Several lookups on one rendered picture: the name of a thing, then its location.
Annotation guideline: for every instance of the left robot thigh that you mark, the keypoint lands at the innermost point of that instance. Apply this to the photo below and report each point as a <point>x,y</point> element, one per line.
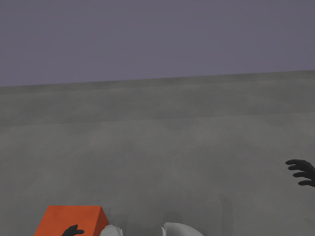
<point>111,231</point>

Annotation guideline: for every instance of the robot left hand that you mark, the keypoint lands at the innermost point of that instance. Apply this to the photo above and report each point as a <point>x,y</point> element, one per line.
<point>72,230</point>

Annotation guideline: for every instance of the robot right hand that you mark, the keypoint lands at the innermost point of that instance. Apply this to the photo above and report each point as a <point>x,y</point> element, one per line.
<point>306,167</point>

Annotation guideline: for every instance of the carton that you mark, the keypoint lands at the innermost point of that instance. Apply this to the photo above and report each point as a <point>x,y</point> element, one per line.
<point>57,219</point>

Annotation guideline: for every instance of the robot thigh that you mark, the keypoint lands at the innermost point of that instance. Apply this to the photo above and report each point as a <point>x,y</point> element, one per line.
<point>177,229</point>
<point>111,231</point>

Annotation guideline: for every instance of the right robot thigh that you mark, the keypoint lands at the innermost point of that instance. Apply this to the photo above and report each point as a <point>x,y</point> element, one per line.
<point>177,229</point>

